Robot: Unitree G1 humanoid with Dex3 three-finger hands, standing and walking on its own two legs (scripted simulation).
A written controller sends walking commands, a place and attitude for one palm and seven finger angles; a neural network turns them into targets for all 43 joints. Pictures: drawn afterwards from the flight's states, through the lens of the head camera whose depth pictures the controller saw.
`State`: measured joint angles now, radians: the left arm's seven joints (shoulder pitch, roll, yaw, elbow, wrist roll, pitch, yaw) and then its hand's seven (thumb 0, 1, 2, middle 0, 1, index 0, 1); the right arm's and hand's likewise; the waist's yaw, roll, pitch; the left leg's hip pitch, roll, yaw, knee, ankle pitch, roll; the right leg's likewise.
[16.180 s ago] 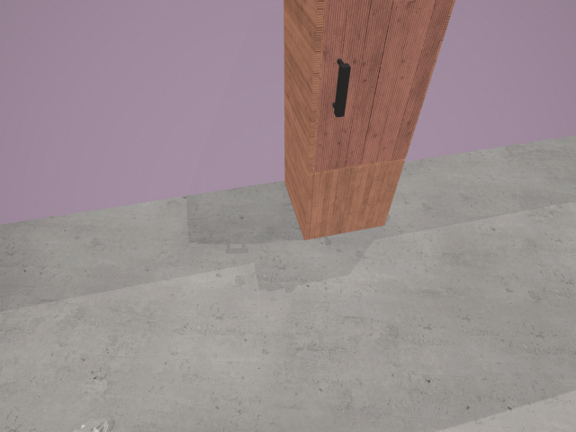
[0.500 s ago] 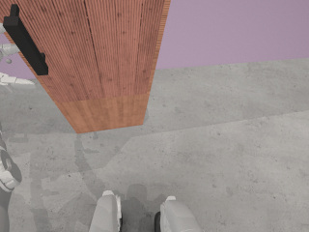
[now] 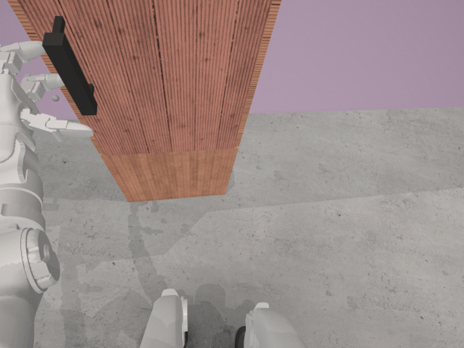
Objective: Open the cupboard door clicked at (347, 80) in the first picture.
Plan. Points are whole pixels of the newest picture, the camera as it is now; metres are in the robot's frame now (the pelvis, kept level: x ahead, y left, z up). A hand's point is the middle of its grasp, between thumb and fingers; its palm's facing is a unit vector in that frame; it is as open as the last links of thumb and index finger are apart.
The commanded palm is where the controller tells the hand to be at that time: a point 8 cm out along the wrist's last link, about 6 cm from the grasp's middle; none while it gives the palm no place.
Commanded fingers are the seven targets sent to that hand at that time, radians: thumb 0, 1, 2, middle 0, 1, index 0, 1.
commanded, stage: slide the fingers in behind the handle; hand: left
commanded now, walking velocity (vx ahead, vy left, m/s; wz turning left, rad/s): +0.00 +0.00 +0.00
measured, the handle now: (75, 70) +0.54 +0.26 +0.07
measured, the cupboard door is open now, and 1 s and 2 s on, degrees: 0 0 0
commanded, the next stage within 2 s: move the hooked fingers beside the handle in 0.64 s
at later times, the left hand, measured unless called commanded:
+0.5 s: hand (62, 100) +0.48 +0.27 +0.07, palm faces +0.23 -0.97 +0.01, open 15.4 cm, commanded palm +0.48 +0.25 +0.07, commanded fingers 0.00 -0.50 0.30 -0.30 -1.20 -0.30 -1.20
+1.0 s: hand (91, 97) +0.49 +0.23 +0.07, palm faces +0.15 -0.99 -0.03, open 14.3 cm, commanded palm +0.48 +0.26 +0.07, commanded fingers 0.00 -0.50 0.30 -0.30 -1.20 -0.30 -1.20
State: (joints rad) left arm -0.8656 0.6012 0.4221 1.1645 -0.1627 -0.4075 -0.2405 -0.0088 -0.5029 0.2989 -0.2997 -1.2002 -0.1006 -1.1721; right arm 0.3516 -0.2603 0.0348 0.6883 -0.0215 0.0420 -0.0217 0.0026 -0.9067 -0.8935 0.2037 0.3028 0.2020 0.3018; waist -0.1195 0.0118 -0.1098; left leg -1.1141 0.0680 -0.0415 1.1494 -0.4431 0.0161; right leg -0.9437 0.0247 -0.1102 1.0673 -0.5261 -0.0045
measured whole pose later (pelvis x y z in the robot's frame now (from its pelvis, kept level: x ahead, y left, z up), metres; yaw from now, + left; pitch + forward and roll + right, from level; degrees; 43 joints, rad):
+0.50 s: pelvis -0.01 +0.00 +0.00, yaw +1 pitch +23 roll -6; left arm -0.90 0.54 0.33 1.17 -0.17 -0.42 -0.14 -0.01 -0.50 0.30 -0.30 -1.20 0.00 -1.16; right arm 0.35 -0.25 0.02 0.71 -0.04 0.02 0.00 0.00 -0.91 -0.89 0.20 0.30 0.20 0.30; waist -0.10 0.02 -0.11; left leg -1.13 0.05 -0.06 1.16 -0.43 0.01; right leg -0.95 0.01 -0.13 1.09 -0.53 -0.01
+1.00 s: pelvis +0.00 +0.00 +0.00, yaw +0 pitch +22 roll -5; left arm -0.87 0.53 0.40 1.18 -0.09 -0.45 -0.16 -0.01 -0.50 0.30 -0.28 -1.20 -0.23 -1.20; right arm 0.35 -0.26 0.03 0.67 -0.03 0.04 0.00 0.00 -0.91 -0.89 0.20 0.30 0.20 0.30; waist -0.14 0.03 -0.12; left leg -1.10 0.07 -0.02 1.15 -0.44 0.01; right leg -0.95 0.03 -0.09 1.09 -0.53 -0.01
